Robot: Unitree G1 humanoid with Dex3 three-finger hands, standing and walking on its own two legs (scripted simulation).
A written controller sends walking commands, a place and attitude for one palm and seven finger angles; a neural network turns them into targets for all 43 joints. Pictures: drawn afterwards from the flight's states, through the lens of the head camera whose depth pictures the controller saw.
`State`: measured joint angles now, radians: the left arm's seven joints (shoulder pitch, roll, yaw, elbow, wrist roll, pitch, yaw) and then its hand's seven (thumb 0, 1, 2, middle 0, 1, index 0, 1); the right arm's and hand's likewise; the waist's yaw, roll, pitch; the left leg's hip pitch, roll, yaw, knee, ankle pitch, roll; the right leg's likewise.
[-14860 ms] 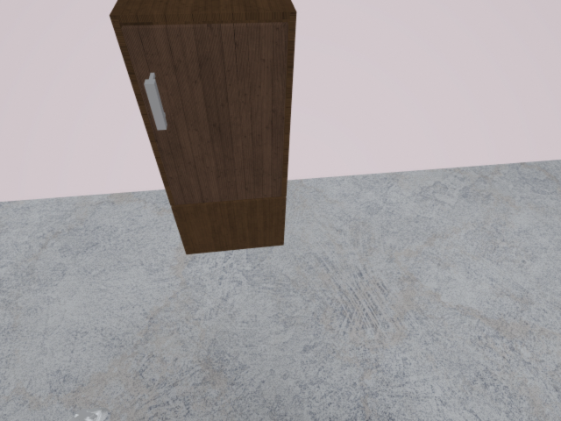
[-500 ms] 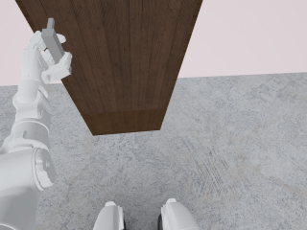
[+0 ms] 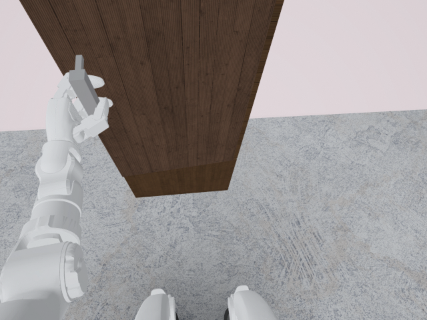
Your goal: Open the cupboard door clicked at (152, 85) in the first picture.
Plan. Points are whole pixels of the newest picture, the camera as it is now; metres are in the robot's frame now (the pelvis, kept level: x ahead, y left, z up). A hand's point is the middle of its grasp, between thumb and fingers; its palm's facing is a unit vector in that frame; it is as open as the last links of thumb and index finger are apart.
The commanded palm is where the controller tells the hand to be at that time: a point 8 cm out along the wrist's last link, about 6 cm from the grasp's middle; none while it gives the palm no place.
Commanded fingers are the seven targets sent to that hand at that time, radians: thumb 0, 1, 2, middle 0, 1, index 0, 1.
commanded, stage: pull the door open along its arc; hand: left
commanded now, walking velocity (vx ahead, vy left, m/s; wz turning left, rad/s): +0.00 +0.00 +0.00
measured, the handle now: (91, 93) +0.53 +0.20 +0.07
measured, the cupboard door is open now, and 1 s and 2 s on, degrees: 5 43 46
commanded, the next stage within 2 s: open thumb and fingers to let go in 0.60 s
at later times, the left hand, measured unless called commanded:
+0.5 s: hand (163, 196) +0.31 +0.06 +0.07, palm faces +0.35 -0.94 -0.01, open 6.4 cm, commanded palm +0.24 +0.10 +0.06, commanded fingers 0.00 0.90 0.90 -0.40 -1.35 -0.40 -1.35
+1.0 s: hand (178, 207) +0.30 +0.04 +0.06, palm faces +0.44 -0.90 -0.03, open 8.1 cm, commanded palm +0.25 +0.08 +0.06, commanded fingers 0.00 -0.22 0.42 -0.32 -1.23 -0.32 -1.23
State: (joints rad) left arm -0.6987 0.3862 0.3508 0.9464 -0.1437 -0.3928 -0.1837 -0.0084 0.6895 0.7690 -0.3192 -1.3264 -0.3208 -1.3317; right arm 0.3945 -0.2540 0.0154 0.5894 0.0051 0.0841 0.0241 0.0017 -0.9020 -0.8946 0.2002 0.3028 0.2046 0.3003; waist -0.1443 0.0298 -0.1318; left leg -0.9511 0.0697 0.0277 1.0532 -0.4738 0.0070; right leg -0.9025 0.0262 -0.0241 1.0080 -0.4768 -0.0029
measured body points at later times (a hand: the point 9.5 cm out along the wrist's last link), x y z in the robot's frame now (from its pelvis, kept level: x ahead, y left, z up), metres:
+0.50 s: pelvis +0.02 -0.02 +0.01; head +0.06 -0.02 +0.46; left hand +0.29 +0.11 +0.07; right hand +0.22 -0.20 -0.07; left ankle +0.01 +0.11 -0.67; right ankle +0.00 -0.12 -0.67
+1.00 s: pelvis +0.01 -0.06 +0.01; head +0.05 -0.08 +0.46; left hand +0.27 +0.09 +0.07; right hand +0.19 -0.27 -0.10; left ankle +0.01 +0.11 -0.67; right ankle +0.00 -0.12 -0.67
